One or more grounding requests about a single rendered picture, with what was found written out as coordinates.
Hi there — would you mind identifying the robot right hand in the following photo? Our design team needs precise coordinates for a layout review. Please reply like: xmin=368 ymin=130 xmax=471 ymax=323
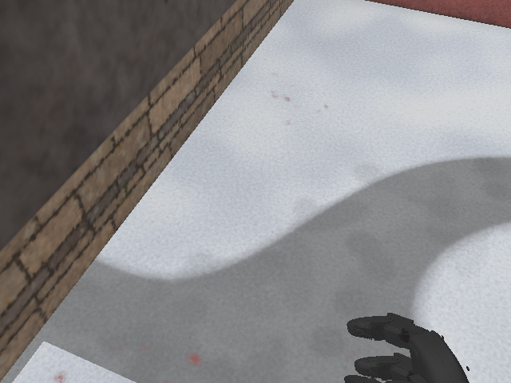
xmin=344 ymin=313 xmax=469 ymax=383

